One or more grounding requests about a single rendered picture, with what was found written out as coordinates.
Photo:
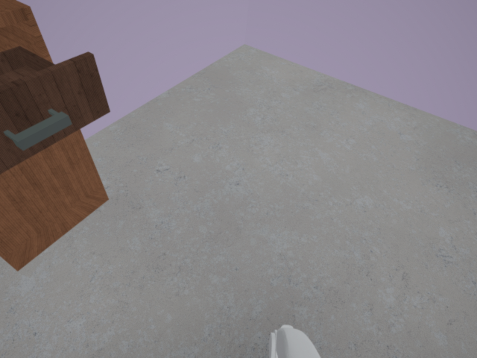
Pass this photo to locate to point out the cabinet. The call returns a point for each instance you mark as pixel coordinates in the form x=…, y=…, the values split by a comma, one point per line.
x=45, y=196

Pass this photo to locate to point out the robot right thigh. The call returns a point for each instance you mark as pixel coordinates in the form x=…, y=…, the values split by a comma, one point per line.
x=291, y=343

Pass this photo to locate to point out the drawer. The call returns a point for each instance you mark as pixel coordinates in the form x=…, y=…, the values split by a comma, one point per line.
x=31, y=85

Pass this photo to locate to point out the handle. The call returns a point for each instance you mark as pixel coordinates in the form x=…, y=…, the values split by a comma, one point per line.
x=41, y=130

